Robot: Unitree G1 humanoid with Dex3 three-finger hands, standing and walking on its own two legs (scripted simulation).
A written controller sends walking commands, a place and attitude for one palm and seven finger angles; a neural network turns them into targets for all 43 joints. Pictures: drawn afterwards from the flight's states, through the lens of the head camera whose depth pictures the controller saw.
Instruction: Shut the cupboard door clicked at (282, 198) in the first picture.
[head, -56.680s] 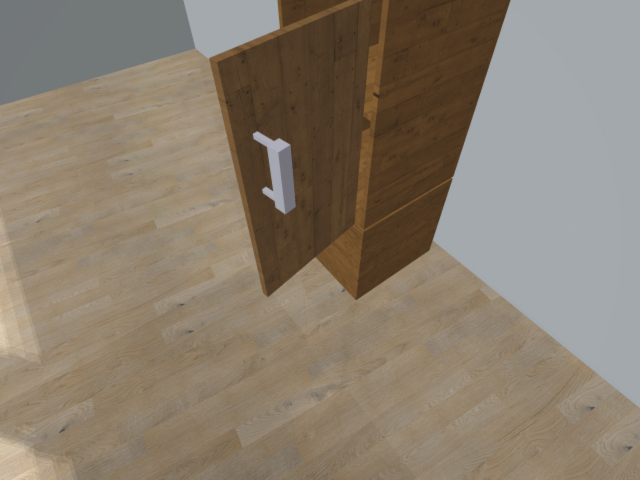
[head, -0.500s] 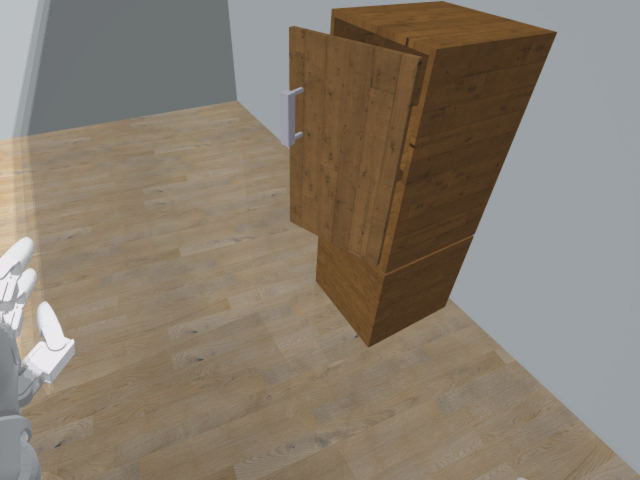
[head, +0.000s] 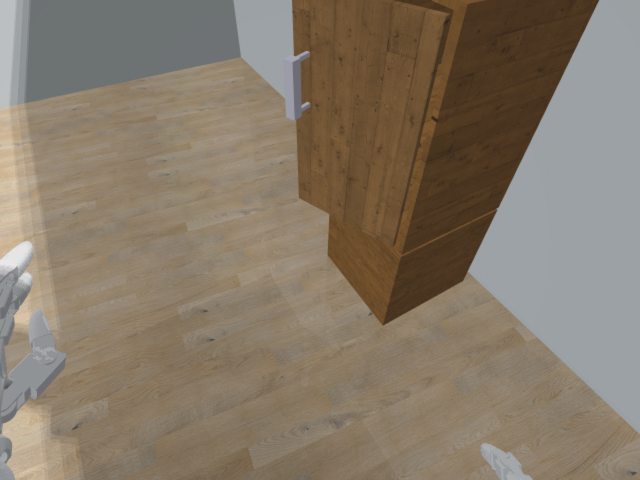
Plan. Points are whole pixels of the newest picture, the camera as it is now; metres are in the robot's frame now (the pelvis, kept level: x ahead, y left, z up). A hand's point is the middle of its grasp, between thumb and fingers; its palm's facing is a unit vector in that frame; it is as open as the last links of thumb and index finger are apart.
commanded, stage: stop stepping back and stand still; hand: left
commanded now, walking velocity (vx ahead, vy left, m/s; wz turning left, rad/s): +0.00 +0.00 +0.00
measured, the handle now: (299, 85) +0.92 +0.13 +0.05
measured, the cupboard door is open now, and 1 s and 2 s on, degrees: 22 22 22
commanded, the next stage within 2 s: let the arm hang, fingers relaxed in 0.86 s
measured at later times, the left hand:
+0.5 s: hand (18, 361) +0.18 +0.29 +0.15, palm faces +0.42 -0.81 -0.41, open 7.4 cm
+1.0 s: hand (27, 362) +0.18 +0.29 +0.14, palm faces +0.35 -0.82 -0.46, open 7.4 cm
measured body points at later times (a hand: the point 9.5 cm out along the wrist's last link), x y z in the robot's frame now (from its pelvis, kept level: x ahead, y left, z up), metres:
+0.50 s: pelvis -0.02 +0.03 +0.01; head -0.01 +0.04 +0.46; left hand +0.15 +0.33 +0.17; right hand +0.13 -0.21 -0.08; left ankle +0.00 +0.12 -0.73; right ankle -0.03 -0.10 -0.73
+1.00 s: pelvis -0.03 +0.03 +0.01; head -0.02 +0.04 +0.46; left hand +0.16 +0.33 +0.16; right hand +0.13 -0.21 -0.09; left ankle +0.00 +0.12 -0.73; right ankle -0.03 -0.10 -0.73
